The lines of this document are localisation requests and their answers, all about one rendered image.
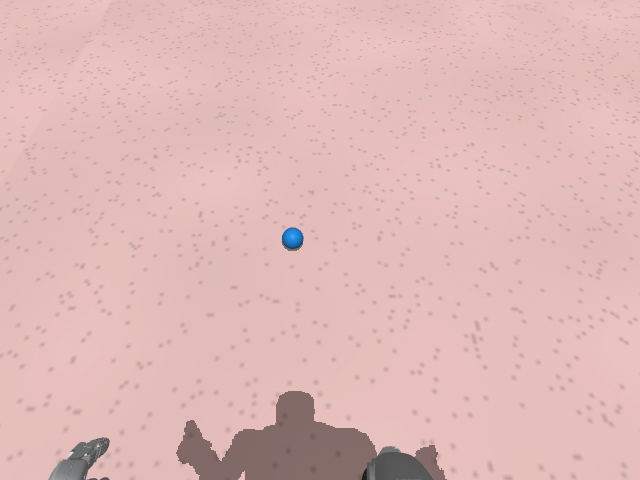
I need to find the left robot hand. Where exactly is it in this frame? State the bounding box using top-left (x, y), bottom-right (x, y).
top-left (48, 437), bottom-right (110, 480)

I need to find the ball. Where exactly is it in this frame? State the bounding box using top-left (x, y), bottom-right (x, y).
top-left (282, 228), bottom-right (303, 249)

